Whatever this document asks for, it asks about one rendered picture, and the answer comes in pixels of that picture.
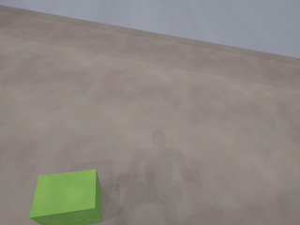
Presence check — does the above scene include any carton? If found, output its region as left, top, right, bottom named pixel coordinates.
left=29, top=169, right=102, bottom=225

